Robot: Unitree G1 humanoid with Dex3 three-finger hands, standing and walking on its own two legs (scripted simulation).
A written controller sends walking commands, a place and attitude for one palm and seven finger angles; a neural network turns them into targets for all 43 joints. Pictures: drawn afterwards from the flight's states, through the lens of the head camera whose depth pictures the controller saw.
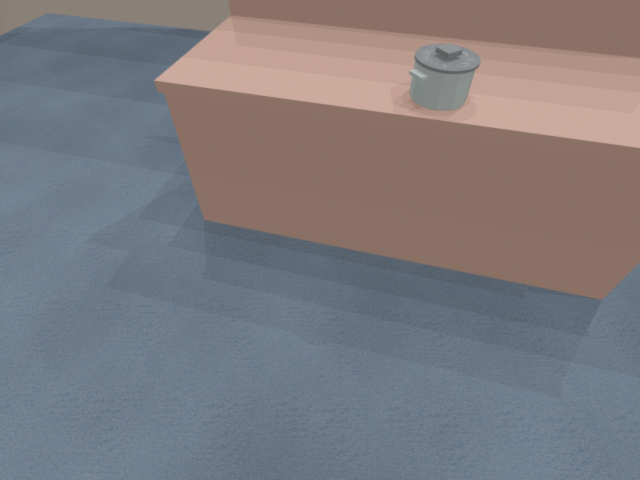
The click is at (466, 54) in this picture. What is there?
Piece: lid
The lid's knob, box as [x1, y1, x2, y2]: [435, 43, 462, 58]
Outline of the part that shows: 435,50 436,52 447,58 459,55 462,51 461,49 449,43 438,46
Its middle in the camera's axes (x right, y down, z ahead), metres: +0.36 -0.53 +1.08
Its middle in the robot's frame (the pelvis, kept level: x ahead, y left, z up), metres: +1.18 -0.30 +0.02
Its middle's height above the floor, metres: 0.80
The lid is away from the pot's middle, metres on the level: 0.00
